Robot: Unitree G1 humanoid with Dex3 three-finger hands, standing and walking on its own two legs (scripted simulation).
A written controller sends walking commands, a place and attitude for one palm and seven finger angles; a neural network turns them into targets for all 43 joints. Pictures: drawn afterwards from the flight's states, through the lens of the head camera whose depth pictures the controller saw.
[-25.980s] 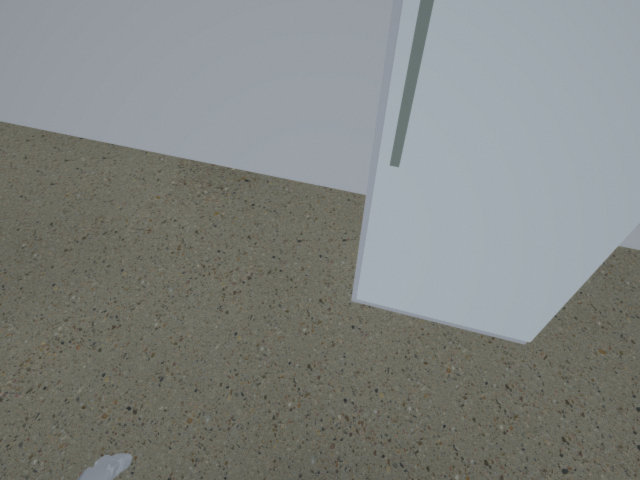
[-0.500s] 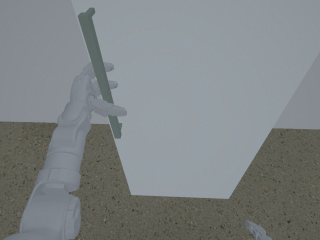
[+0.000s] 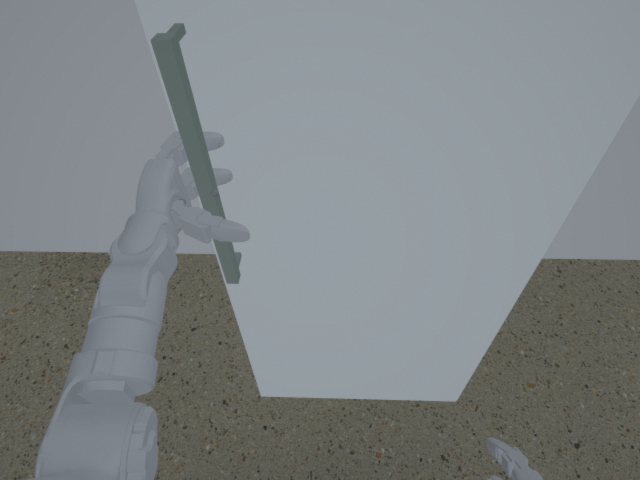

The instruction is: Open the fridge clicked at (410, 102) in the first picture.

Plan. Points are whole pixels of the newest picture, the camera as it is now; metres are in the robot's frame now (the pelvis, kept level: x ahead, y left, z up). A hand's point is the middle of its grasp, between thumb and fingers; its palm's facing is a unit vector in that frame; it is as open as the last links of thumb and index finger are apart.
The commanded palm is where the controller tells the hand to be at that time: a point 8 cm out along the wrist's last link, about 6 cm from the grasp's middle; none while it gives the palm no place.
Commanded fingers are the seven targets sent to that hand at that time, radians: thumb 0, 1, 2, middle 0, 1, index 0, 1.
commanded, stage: grip the handle and tug to test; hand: left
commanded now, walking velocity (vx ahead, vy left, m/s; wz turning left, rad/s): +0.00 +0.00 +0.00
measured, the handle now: (211, 181) +0.47 +0.18 +0.15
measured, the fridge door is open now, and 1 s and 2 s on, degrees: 0 0 16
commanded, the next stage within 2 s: pull the door a little, standing still in 1.38 s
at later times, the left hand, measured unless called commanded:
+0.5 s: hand (212, 190) +0.41 +0.16 +0.18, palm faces +0.02 -1.00 +0.01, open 8.1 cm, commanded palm +0.37 +0.20 +0.17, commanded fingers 0.00 0.81 0.86 -0.44 -1.39 -0.44 -1.39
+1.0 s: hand (214, 190) +0.41 +0.15 +0.18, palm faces +0.03 -1.00 +0.01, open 5.7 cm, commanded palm +0.37 +0.21 +0.17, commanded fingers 0.00 0.90 0.90 -0.45 -1.40 -0.45 -1.40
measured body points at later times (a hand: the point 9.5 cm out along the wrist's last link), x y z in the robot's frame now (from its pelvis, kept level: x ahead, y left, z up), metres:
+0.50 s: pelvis +0.00 +0.00 +0.00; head -0.01 -0.01 +0.45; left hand +0.40 +0.21 +0.18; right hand +0.14 -0.24 -0.10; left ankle +0.01 +0.11 -0.74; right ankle -0.02 -0.10 -0.74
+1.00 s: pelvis +0.01 +0.00 +0.00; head +0.00 -0.01 +0.45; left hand +0.40 +0.21 +0.18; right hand +0.14 -0.24 -0.10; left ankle +0.01 +0.11 -0.74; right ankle -0.02 -0.10 -0.74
